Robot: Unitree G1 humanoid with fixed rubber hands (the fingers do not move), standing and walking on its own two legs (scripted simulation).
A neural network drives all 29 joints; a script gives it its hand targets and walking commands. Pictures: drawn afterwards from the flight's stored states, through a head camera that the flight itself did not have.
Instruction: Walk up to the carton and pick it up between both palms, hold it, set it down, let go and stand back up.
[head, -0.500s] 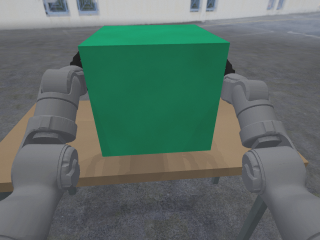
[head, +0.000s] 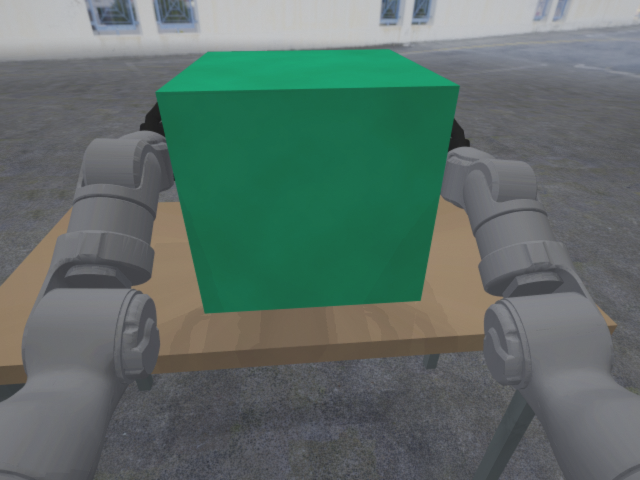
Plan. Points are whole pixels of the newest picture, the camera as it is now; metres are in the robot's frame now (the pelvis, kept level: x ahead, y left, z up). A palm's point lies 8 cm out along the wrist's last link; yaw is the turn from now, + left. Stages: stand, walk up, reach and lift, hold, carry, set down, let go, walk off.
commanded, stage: hold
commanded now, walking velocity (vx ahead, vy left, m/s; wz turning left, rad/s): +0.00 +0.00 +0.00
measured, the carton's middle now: (306, 167) +0.41 +0.00 +0.28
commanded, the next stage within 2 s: set down in 0.78 s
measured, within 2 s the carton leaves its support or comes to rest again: neither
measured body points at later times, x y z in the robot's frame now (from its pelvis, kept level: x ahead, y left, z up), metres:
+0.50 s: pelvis +0.00 +0.00 +0.00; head -0.10 +0.00 +0.44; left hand +0.39 +0.18 +0.31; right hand +0.38 -0.17 +0.30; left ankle +0.03 +0.13 -0.74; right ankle +0.06 -0.11 -0.74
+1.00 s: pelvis +0.00 +0.00 +0.00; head -0.10 +0.00 +0.44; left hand +0.39 +0.18 +0.31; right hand +0.38 -0.18 +0.32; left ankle +0.03 +0.13 -0.74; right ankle +0.06 -0.11 -0.74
